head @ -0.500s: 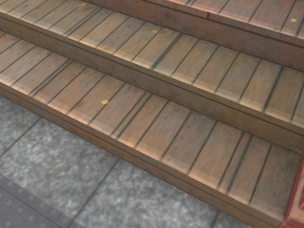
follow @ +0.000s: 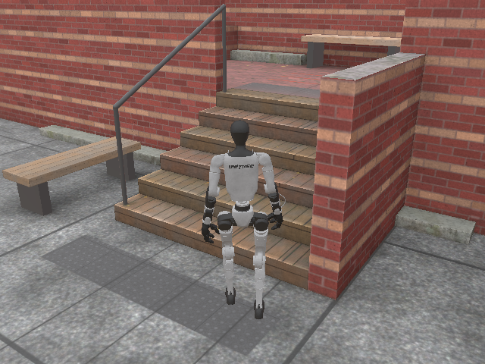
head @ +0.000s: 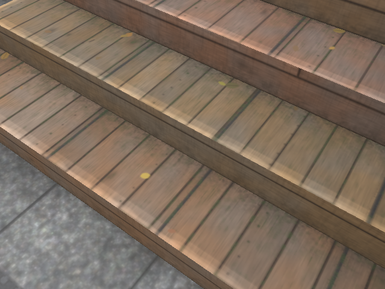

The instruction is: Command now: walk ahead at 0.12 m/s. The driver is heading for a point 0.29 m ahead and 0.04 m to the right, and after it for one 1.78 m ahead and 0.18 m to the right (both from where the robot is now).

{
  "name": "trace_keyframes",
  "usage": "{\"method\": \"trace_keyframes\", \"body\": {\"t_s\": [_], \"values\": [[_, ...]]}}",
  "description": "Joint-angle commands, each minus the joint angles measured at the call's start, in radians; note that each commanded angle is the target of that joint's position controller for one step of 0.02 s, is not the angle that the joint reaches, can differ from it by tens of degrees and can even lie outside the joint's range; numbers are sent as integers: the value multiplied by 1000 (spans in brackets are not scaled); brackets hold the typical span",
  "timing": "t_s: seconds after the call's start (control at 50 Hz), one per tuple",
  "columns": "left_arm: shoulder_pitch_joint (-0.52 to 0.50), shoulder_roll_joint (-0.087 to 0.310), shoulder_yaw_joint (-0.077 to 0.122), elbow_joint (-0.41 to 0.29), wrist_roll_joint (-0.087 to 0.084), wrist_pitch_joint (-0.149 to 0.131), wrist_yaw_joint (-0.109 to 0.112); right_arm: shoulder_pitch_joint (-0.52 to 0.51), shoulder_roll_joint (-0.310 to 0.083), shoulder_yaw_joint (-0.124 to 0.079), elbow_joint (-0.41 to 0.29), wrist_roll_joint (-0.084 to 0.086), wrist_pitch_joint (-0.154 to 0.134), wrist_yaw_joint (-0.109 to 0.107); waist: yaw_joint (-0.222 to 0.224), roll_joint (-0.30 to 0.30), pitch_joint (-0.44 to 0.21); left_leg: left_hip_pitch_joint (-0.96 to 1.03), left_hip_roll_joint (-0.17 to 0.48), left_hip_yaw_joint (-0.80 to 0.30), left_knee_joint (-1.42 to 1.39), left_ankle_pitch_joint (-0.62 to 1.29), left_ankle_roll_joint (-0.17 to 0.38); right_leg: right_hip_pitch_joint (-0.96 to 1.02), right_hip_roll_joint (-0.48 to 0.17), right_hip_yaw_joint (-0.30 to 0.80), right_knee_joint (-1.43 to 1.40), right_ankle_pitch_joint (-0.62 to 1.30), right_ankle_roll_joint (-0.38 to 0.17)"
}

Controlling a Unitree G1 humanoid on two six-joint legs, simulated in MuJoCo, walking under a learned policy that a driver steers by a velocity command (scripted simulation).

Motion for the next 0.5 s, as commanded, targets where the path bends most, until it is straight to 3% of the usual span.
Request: {"method": "trace_keyframes", "body": {"t_s": [0.02,0.08,0.12,0.16,0.24,0.3,0.32,0.34,0.36,0.38,0.42,0.46,0.5], "values": [[147,78,9,25,-5,40,25,151,-120,-19,2,18,5,-8,-39,178,-136,290,331,-366,-167,542,200,-165,-9,50,204,-199,-16],[39,64,12,14,5,64,18,62,-103,0,-8,14,20,-28,-3,129,-74,177,265,-291,-261,273,139,-136,-36,88,175,-128,-7],[54,54,7,32,17,61,14,72,-147,-18,3,16,31,-25,-3,130,-88,177,224,-282,-321,-72,119,-119,-17,53,158,-75,-7],[32,71,11,27,28,53,6,89,-177,-36,13,22,44,-18,-11,128,-54,150,231,-315,-392,-353,127,-152,-13,34,199,-73,-19],[43,45,6,31,27,33,-1,58,-160,-46,17,27,50,-5,20,90,0,54,222,-279,-422,-422,125,-88,-20,14,96,-21,-53],[148,48,8,72,32,24,5,-1,-155,-55,-2,39,56,-2,67,44,41,-70,150,-204,-324,-499,84,78,-11,4,-163,64,-93],[195,83,13,79,40,17,12,-37,-115,-45,-27,38,52,3,81,-50,48,-177,95,-141,-175,-479,54,145,-116,153,-270,-74,-120],[239,166,34,83,20,13,18,-99,-57,-29,-74,41,43,11,97,-225,80,-300,-29,-5,44,-363,2,126,-290,459,-458,-366,-183],[185,201,51,79,19,13,23,-112,-93,-34,-90,2,39,17,70,-231,181,-319,-7,-22,206,-269,3,6,-388,564,-518,-408,-220],[122,169,48,61,16,7,23,-76,-116,-41,-82,-6,33,26,18,-151,177,-319,19,-62,283,-220,2,-10,-370,530,-523,-340,-215],[74,133,47,37,11,-7,22,-2,-130,-53,-45,-10,24,41,-30,-84,111,-309,40,-59,340,-160,-13,57,-290,379,-489,-118,-160],[113,118,45,45,10,-26,20,-29,-100,-49,-49,-16,16,47,-15,-48,71,-312,49,-32,354,-104,-33,104,-247,275,-451,81,-153],[155,129,50,58,8,-33,18,-81,-71,-38,-78,-18,11,47,0,-58,56,-290,59,-12,308,-97,-52,99,-235,219,-409,219,-160]]}}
